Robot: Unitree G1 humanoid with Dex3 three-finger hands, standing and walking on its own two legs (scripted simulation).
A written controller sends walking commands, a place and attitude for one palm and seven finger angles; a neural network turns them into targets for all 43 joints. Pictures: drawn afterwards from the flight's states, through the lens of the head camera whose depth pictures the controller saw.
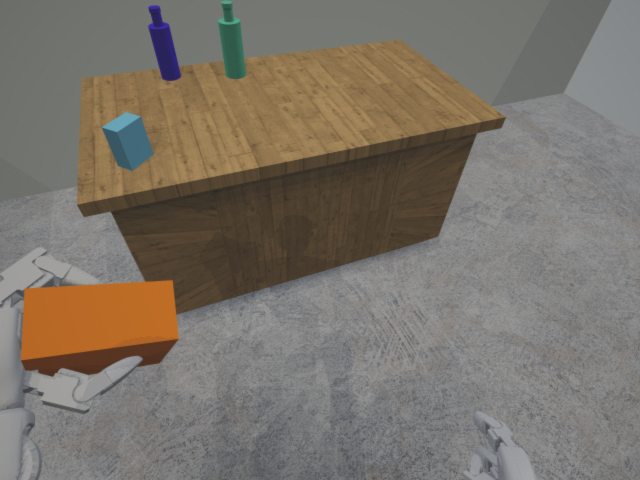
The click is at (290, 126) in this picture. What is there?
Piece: table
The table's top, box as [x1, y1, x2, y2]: [77, 40, 505, 216]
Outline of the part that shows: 505,116 400,40 244,58 246,75 240,79 230,79 225,75 223,61 179,66 181,76 173,81 163,80 161,78 159,69 82,78 77,205 83,216 87,216 501,127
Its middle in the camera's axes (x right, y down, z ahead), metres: -0.11 -0.43 +1.23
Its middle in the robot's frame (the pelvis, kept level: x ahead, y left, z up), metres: +1.19 +0.16 -0.13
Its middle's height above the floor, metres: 0.64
